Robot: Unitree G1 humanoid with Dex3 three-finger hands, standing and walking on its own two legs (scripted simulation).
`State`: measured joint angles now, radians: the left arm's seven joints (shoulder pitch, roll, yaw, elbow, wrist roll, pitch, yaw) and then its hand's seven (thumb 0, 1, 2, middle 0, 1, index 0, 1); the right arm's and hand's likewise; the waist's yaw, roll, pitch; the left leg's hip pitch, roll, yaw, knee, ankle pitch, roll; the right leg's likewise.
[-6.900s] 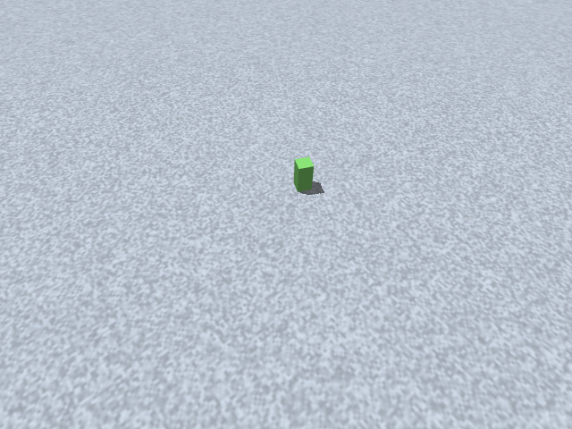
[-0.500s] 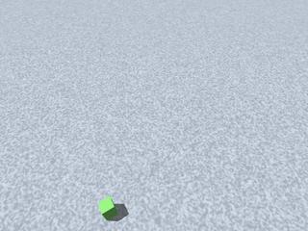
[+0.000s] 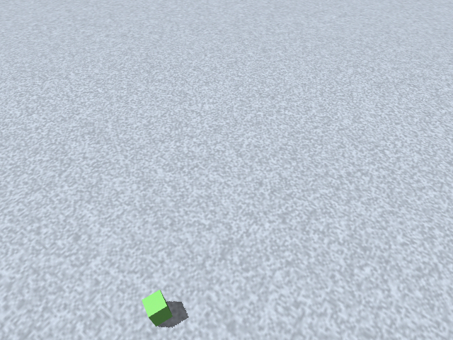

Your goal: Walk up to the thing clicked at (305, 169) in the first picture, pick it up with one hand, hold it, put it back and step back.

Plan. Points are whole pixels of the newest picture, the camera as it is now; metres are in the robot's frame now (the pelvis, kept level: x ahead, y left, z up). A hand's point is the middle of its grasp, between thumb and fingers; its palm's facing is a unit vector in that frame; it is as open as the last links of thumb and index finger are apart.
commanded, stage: stand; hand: left
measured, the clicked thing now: (157, 308) +0.36 +0.27 -0.71
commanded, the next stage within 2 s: go down in 0.18 s
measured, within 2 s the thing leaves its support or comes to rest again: neither
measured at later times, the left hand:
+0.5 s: hand out of the picture +0.14 +0.26 -0.16, palm faces +0.04 -0.94 -0.33, open 10.3 cm
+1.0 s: hand out of the picture +0.14 +0.29 -0.20, palm faces +0.09 -0.94 -0.34, open 17.1 cm
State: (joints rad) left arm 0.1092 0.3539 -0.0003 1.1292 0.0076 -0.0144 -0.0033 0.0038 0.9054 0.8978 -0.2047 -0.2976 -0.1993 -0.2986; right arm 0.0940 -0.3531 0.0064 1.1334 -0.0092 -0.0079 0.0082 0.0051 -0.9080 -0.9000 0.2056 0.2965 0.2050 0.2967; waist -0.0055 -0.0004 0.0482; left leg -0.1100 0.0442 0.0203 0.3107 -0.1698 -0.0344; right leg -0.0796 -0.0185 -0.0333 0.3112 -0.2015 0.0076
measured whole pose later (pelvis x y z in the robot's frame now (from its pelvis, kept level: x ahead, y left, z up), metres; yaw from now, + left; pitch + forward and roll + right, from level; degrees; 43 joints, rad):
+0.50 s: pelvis -0.02 +0.00 -0.02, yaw +0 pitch +5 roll +0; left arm -0.06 0.34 0.16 1.07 0.07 -0.02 -0.02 0.01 0.55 0.65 -0.09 -0.18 -0.08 -0.18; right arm 0.21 -0.27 -0.01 0.82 0.03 -0.04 -0.02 0.01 -0.96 -0.92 0.20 0.30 0.20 0.30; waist -0.02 -0.01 0.03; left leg -0.39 0.05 0.01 0.54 -0.24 -0.03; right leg -0.36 -0.02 -0.04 0.55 -0.28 0.00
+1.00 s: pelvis -0.01 +0.01 -0.08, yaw +0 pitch +15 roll -2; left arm 0.23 0.35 0.25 0.52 0.03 0.17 -0.06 -0.01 -0.48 0.06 -0.09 -0.10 -0.09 -0.09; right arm 0.22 -0.24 -0.02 0.60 0.01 -0.11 -0.05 0.01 -0.87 -0.88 0.21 0.30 0.20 0.30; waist -0.03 0.00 -0.10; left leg -0.81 0.05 -0.02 1.04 -0.48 -0.02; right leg -0.75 -0.02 -0.04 1.00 -0.50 0.02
